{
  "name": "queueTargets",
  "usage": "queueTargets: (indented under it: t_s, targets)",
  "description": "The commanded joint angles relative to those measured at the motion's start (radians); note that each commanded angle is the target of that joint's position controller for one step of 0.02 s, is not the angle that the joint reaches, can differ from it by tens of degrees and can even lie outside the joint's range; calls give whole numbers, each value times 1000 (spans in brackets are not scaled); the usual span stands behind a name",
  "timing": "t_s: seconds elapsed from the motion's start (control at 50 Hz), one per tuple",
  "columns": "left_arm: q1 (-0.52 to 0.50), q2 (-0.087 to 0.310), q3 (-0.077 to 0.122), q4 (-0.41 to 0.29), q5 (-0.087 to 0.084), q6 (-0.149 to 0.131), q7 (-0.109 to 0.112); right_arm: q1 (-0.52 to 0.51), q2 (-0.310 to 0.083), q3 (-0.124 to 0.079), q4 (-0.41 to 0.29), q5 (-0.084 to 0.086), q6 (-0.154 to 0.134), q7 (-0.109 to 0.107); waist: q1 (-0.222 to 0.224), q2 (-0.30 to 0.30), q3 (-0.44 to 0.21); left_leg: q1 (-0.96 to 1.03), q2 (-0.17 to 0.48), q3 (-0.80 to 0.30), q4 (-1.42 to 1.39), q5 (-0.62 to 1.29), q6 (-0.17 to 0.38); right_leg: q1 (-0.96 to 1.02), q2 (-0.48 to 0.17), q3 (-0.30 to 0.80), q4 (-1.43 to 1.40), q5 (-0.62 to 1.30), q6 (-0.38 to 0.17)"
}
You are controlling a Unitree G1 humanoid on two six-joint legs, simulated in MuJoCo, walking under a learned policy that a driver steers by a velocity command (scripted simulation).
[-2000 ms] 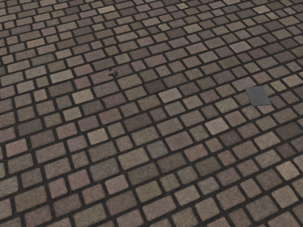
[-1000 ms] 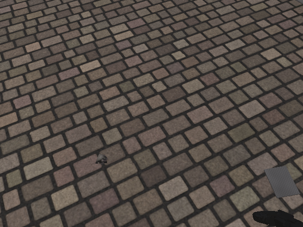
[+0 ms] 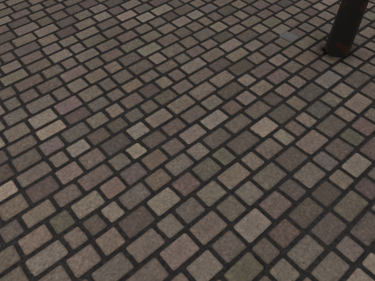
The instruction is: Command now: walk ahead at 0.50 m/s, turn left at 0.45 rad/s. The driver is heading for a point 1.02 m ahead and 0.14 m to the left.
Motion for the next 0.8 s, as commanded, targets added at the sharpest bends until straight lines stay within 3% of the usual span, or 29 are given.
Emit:
queueTargets:
  t_s: [0.02, 0.08, 0.1, 0.12, 0.14, 0.16, 0.18, 0.2, 0.22, 0.26, 0.3, 0.34, 0.42, 0.54, 0.6, 0.62, 0.64, 0.66, 0.68, 0.7, 0.72, 0.74, 0.78, 0.8]
  targets:
    - [37, 137, 25, -20, 3, -3, 13, -126, -34, 3, -107, -3, -17, 8, 10, -91, 75, 1, -30, 64, -90, -38, 39, -1, -309, 34, 11, 678, -65]
    - [16, 181, 33, -15, 9, 12, 24, -33, -62, -11, -92, -7, -14, -3, -45, -132, -6, 160, -125, 124, -112, -197, 105, 56, -319, -14, 238, 1116, -48]
    - [9, 196, 37, -18, 11, 22, 25, 57, -83, -23, -69, -9, -18, -9, -84, -135, -62, 265, -157, 122, -138, -239, 132, 39, -320, -19, 393, 1143, -49]
    - [-5, 204, 39, -27, 6, 29, 23, 202, -116, -43, -25, -18, -27, -17, -155, -102, -141, 471, -171, 87, -222, -213, 168, -60, -303, -32, 617, 1007, -32]
    - [-5, 166, 28, -63, 6, 24, 17, 330, -214, -75, 0, -25, -27, -34, -200, 10, -241, 714, 30, -181, -261, -292, 234, -287, -255, -37, 936, 586, -4]
    - [-4, 95, 20, -134, -10, 15, -4, 260, -303, -97, -25, 1, -16, -38, -118, 238, -308, 956, 276, -768, -403, -232, 403, -718, -4, 74, 1290, -231, 57]
    - [-116, 157, 26, -154, 7, 2, -9, 258, -281, -96, -26, 27, -6, -40, -160, 36, -257, 918, 261, -712, -448, -176, 388, -830, -65, 252, 1303, -159, 46]
    - [-150, 139, 19, -171, -7, -11, -13, 207, -233, -83, -21, 29, -7, -49, -126, -9, -138, 796, 242, -578, -457, -109, 355, -843, -115, 257, 1235, -71, 41]
    - [-131, 136, 19, -159, -9, -16, -11, 173, -178, -68, -14, 26, -11, -51, -74, -77, -47, 651, 194, -484, -478, 11, 304, -784, -149, 249, 1127, -34, 44]
    - [-101, 121, 16, -153, 24, 19, -13, 114, -138, -52, -23, 31, -26, -57, -14, -63, -24, 511, 100, -353, -501, 118, 255, -668, -176, 253, 1013, -26, 70]
    - [-94, 108, 15, -160, 34, 51, -20, 132, -152, -53, -19, 35, -46, -52, -1, -40, -37, 471, 64, -311, -512, 184, 254, -645, -171, 231, 951, -14, 93]
    - [-151, 101, 12, -185, 31, 61, -25, 160, -178, -60, -15, 33, -53, -50, -12, -21, -22, 450, 40, -298, -533, 159, 244, -675, -172, 215, 864, 50, 112]
    - [-312, 100, 8, -240, 24, 61, -29, 232, -178, -61, -5, 32, -50, -49, -73, 18, 5, 507, 15, -305, -535, 119, 200, -745, -161, 209, 651, 210, 127]
    - [-445, 99, -4, -284, 14, 40, -41, 321, -170, -50, 24, 19, -56, -62, -134, 33, 9, 654, 60, -315, -483, 255, 165, -710, -117, 190, 436, 288, 75]
    - [-351, 135, 9, -264, 12, 29, -37, 273, -198, -52, 20, 13, -63, -72, -71, 49, 1, 663, 89, -320, -412, 404, 125, -543, -79, 192, 351, 188, 21]
    - [-256, 155, 20, -233, 11, 24, -28, 259, -207, -53, 22, 11, -65, -71, -28, 44, -39, 661, 72, -301, -311, 526, 110, -426, -47, 178, 325, 143, 3]
    - [-115, 175, 31, -190, 15, 14, -17, 250, -200, -49, 25, 12, -67, -67, 42, 2, -114, 620, 21, -253, -129, 529, 91, -245, -51, 181, 266, 166, -23]
    - [46, 240, 46, -173, 35, 6, -2, 258, -143, -31, -2, 17, -73, -62, 98, -89, -245, 472, -34, -209, 147, 266, 72, -15, -253, 402, 247, 34, -75]
    - [76, 340, 73, -155, 43, 14, -5, 396, -74, -21, -8, 48, -71, -57, 31, -335, -317, 156, -225, -118, 451, -435, 30, 176, -484, 885, 130, -27, -210]
    - [9, 256, 60, -158, 10, 27, -16, 362, -148, -29, 14, 13, -65, -64, 10, -191, -229, 56, -169, -184, 536, -475, 45, 89, -464, 958, 80, -110, -207]
    - [-79, 183, 43, -175, 1, 28, -21, 281, -150, -31, 5, 10, -64, -58, -8, -94, -102, 45, -123, -186, 528, -385, 43, -39, -425, 783, 75, -99, -189]
    - [-117, 141, 33, -171, 6, 24, -24, 224, -133, -23, -7, 9, -65, -51, -14, -50, -47, 60, -90, -174, 480, -330, 40, -128, -372, 660, 52, 13, -165]
    - [-121, 110, 20, -144, 3, 13, -19, 211, -114, -18, -10, -5, -48, -38, -46, -103, -22, 110, -48, -146, 401, -292, 24, -206, -285, 498, 14, 160, -116]
    - [-101, 121, 22, -130, 0, 4, -20, 228, -104, -15, -5, -8, -40, -32, -52, -138, -36, 132, -51, -131, 391, -288, 14, -215, -286, 472, 11, 246, -128]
